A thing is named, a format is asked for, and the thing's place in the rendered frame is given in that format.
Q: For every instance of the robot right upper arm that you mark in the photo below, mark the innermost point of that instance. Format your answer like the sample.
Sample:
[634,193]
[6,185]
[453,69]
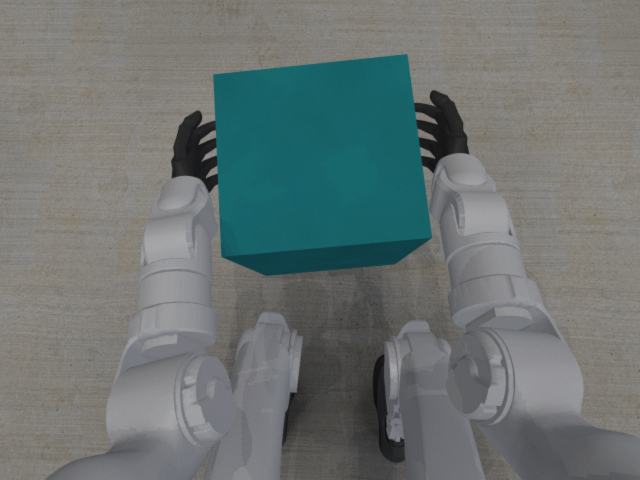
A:
[524,391]

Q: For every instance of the right robot shin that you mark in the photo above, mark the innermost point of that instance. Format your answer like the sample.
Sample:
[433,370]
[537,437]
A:
[393,418]

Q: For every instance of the robot left upper arm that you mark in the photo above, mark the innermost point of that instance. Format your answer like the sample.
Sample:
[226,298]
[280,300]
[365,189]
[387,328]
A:
[163,419]

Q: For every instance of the robot right hand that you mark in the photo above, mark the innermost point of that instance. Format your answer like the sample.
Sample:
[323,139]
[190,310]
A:
[448,131]

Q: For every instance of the carton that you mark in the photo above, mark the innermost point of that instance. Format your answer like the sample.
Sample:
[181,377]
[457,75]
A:
[319,166]

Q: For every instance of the robot right forearm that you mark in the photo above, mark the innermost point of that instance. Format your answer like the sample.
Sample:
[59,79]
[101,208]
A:
[489,283]

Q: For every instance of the robot right foot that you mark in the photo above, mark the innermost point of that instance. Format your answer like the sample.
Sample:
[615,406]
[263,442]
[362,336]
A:
[392,449]

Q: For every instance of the robot left forearm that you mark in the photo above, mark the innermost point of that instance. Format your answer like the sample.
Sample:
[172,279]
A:
[174,313]

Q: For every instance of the robot left hand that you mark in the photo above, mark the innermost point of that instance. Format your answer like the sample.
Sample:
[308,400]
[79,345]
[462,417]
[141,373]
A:
[188,155]

